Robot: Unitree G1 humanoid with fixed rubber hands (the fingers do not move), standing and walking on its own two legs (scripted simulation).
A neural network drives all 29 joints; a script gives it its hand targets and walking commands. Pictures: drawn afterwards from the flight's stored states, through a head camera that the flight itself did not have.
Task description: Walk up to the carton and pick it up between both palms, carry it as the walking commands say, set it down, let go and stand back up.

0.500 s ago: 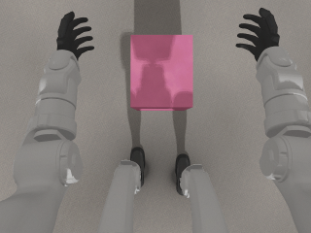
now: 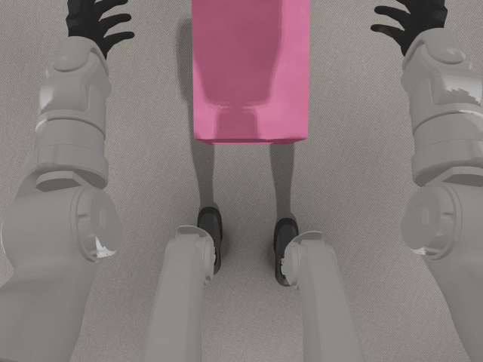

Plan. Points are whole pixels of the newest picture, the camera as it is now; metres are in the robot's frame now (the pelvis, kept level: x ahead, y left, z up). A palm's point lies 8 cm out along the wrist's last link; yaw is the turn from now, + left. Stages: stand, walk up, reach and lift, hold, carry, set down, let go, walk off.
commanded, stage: reach and lift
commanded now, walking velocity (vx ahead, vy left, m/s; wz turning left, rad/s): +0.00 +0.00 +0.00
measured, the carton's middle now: (249, 85) +0.57 +0.02 -0.47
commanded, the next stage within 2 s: none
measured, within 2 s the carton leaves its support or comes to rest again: neither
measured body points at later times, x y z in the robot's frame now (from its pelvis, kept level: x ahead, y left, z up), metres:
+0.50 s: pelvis -0.02 +0.00 -0.15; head +0.33 +0.01 +0.12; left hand +0.55 +0.24 -0.28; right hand +0.57 -0.19 -0.28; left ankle +0.10 +0.12 -0.57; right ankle +0.07 -0.11 -0.57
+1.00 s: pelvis -0.03 +0.00 -0.23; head +0.35 +0.01 -0.01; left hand +0.54 +0.23 -0.40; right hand +0.56 -0.18 -0.40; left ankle +0.09 +0.12 -0.57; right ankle +0.07 -0.11 -0.57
